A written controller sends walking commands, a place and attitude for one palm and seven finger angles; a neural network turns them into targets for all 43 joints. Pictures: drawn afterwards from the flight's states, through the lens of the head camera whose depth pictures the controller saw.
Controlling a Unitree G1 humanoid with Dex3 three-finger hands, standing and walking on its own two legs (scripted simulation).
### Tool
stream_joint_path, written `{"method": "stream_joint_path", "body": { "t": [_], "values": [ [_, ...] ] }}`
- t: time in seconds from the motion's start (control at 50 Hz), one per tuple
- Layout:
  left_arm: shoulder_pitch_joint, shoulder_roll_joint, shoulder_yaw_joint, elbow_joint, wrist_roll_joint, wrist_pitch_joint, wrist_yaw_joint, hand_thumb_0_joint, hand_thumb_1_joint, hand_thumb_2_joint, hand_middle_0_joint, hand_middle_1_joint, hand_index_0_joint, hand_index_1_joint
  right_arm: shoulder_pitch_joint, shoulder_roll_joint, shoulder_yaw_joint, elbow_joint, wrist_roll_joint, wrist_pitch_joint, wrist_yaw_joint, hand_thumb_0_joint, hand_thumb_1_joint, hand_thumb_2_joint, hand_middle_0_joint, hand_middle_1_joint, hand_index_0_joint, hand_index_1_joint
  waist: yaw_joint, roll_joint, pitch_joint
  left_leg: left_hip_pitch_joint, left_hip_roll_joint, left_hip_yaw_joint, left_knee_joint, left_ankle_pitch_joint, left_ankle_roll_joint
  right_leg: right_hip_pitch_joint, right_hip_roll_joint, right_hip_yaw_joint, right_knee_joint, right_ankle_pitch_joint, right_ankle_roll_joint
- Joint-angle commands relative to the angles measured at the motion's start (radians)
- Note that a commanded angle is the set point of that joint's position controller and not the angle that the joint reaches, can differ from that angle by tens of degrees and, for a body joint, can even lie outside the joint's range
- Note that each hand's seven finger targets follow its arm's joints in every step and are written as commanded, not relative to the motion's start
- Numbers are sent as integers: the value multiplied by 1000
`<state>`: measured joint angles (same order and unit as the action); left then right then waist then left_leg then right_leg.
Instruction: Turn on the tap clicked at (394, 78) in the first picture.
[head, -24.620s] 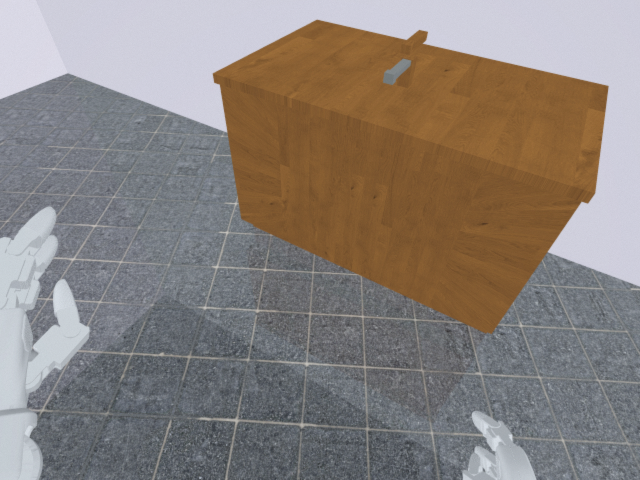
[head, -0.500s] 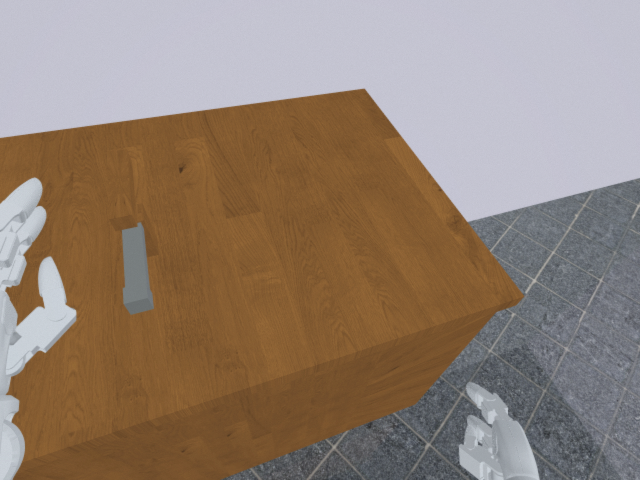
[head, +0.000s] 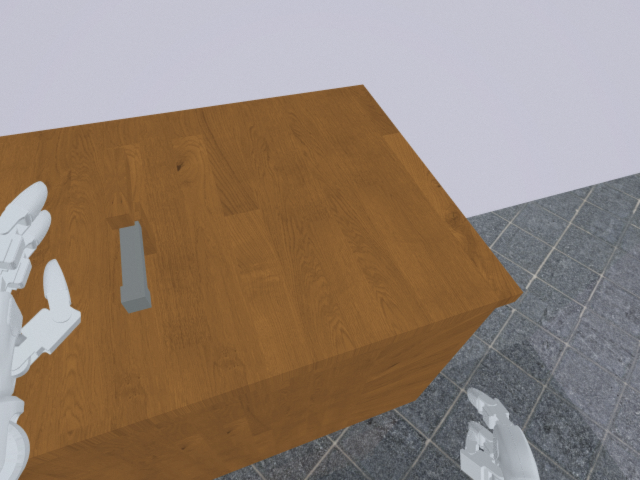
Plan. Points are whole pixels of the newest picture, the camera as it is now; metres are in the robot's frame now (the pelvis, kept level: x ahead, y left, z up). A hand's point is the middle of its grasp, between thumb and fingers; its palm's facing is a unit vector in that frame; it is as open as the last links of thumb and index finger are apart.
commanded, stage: shuffle to correct the standing spot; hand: left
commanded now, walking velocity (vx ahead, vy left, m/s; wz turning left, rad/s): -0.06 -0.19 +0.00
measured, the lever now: (136, 297) +0.31 +0.27 +0.03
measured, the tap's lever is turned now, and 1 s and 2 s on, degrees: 0 0 0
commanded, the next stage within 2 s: none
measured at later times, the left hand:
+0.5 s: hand (133, 318) +0.22 +0.20 +0.16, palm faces +0.32 -0.85 -0.41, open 7.4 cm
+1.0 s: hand (153, 342) +0.20 +0.17 +0.16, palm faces +0.27 -0.83 -0.50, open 7.4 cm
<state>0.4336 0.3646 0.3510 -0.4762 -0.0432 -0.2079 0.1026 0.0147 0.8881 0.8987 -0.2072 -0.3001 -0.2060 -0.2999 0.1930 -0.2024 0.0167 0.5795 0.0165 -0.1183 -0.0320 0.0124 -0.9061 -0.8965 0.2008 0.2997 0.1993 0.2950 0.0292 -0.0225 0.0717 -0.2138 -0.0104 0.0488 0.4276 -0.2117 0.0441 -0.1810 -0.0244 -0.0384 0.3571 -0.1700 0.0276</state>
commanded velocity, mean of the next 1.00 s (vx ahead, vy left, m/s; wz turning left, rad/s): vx -0.15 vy -0.18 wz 0.02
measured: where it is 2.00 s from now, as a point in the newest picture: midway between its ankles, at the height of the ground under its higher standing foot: outside the picture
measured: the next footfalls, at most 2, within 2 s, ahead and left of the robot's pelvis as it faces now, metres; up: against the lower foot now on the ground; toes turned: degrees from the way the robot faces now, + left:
none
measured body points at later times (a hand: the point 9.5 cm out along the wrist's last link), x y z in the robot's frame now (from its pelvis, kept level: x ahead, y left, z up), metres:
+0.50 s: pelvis +0.00 -0.05 +0.00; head +0.04 -0.03 +0.44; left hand +0.20 +0.24 +0.18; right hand +0.18 -0.27 -0.08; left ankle +0.01 +0.08 -0.74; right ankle +0.01 -0.14 -0.74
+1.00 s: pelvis -0.02 -0.07 -0.01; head +0.04 -0.06 +0.44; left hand +0.18 +0.21 +0.19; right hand +0.15 -0.31 -0.09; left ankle +0.01 +0.08 -0.74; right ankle +0.01 -0.14 -0.74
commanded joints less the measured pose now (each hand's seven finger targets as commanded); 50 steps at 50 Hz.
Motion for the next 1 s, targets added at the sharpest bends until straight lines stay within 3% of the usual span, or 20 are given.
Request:
{"method": "stream_joint_path", "body": {
  "t": [0.0,0.06,0.08,0.16,0.18,0.26,0.34,0.36,0.38,0.46,0.48,0.56,0.58,0.64,0.76,0.78,0.8,0.86,0.92,0.98],
  "values": [
    [-78,158,105,-227,-16,-63,13,0,900,900,-200,-300,-200,-300,-85,-124,-58,-160,2,-59,-11,0,-900,-900,200,300,200,300,-7,74,-159,9,90,-91,-110,97,-46,87,-13,44,-12,129,-29],
    [-91,184,133,-244,-16,-61,15,0,900,900,-200,-300,-200,-300,-100,-118,-57,-163,8,-55,-9,0,-900,-900,200,300,200,300,-6,114,-160,18,111,-96,-120,138,-55,79,1,33,15,123,-24],
    [-84,150,105,-220,-22,-60,8,0,900,900,-200,-300,-200,-300,-85,-118,-56,-161,3,-51,-7,0,-900,-900,200,300,200,300,-7,108,-153,7,117,-98,-130,148,-54,78,7,22,20,116,-21],
    [-65,181,137,-252,-24,-53,8,0,900,900,-200,-300,-200,-300,-97,-111,-63,-178,9,-51,1,0,-900,-900,200,300,200,300,-4,115,-175,31,147,-95,-101,214,-56,64,4,20,50,124,-21],
    [-54,153,112,-226,-30,-51,1,0,900,900,-200,-300,-200,-300,-85,-116,-61,-174,2,-46,4,0,-900,-900,200,300,200,300,-6,117,-175,4,151,-98,-105,200,-49,74,6,16,48,113,-19],
    [-38,189,149,-270,-33,-44,0,0,900,900,-200,-300,-200,-300,-93,-114,-70,-187,7,-48,8,0,-900,-900,200,300,200,300,-6,110,-193,23,158,-85,-61,213,-46,57,-2,31,50,155,-24],
    [-34,187,145,-285,-41,-44,-8,0,900,900,-200,-300,-200,-300,-72,-122,-81,-191,0,-47,4,0,-900,-900,200,300,200,300,-8,116,-203,0,167,-84,-37,166,-37,52,-11,45,57,154,-29],
    [-23,200,161,-286,-43,-37,-6,0,900,900,-200,-300,-200,-300,-90,-114,-75,-192,5,-50,2,0,-900,-900,200,300,200,300,-8,106,-192,14,161,-76,-34,165,-37,30,-8,45,49,159,-28],
    [-14,172,135,-257,-49,-34,-11,0,900,900,-200,-300,-200,-300,-78,-117,-72,-187,-3,-45,1,0,-900,-900,200,300,200,300,-11,90,-190,-4,157,-69,-31,131,-34,32,-8,44,38,147,-26],
    [-4,204,168,-265,-52,-23,-6,0,900,900,-200,-300,-200,-300,-86,-114,-78,-187,4,-47,-6,0,-900,-900,200,300,200,300,-14,52,-185,3,135,-59,6,71,-34,4,-29,78,4,147,-38],
    [-13,172,134,-253,-56,-23,-10,0,900,900,-200,-300,-200,-300,-73,-118,-76,-181,-2,-43,-7,0,-900,-900,200,300,200,300,-20,51,-184,-8,121,-48,7,46,-36,2,-27,75,-5,122,-37],
    [5,212,168,-279,-57,-16,1,0,900,900,-200,-300,-200,-300,-84,-118,-84,-183,6,-45,-13,0,-900,-900,200,300,200,300,-20,48,-181,16,110,-41,44,28,-33,-44,-52,114,-30,107,-51],
    [8,186,141,-267,-60,-18,-2,0,900,900,-200,-300,-200,-300,-67,-120,-81,-177,-2,-40,-12,0,-900,-900,200,300,200,300,-25,30,-189,8,105,-37,45,28,-33,-36,-48,100,-31,93,-47],
    [22,214,166,-300,-62,-23,-2,0,900,900,-200,-300,-200,-300,-63,-126,-94,-188,1,-44,-17,0,-900,-900,200,300,200,300,-20,31,-190,11,115,-37,65,62,-32,-47,-60,114,-19,142,-42],
    [71,241,210,-294,-61,-40,-2,0,900,900,-200,-300,-200,-300,-80,-117,-93,-182,1,-39,-22,0,-900,-900,200,300,200,300,-15,62,-198,5,141,-46,59,220,-33,-25,-55,67,14,280,-12],
    [77,218,189,-280,-62,-46,-8,0,900,900,-200,-300,-200,-300,-62,-120,-91,-179,-6,-31,-20,0,-900,-900,200,300,200,300,-19,43,-207,-4,142,-45,55,239,-33,-10,-47,51,20,285,-4],
    [72,243,218,-296,-61,-57,-8,0,900,900,-200,-300,-200,-300,-64,-121,-101,-184,-5,-37,-22,0,-900,-900,200,300,200,300,-12,43,-216,-10,152,-46,68,246,-31,-5,-55,58,30,312,2],
    [85,241,220,-297,-55,-81,-11,0,900,900,-200,-300,-200,-300,-61,-114,-99,-172,-5,-50,-21,0,-900,-900,200,300,200,300,-18,47,-227,6,140,-38,95,224,-32,-43,-76,74,26,334,-14],
    [98,240,225,-278,-58,-88,-12,0,900,900,-200,-300,-200,-300,-45,-116,-103,-171,-7,-53,-21,0,-900,-900,200,300,200,300,-17,20,-229,-44,134,-43,84,59,-26,-42,-75,90,13,165,-5],
    [90,218,189,-282,-64,-67,-6,0,900,900,-200,-300,-200,-300,-35,-114,-90,-171,-6,-44,-21,0,-900,-900,200,300,200,300,-29,2,-205,-33,104,-32,73,-114,-27,-127,-82,126,-61,-110,-16]
  ]
}}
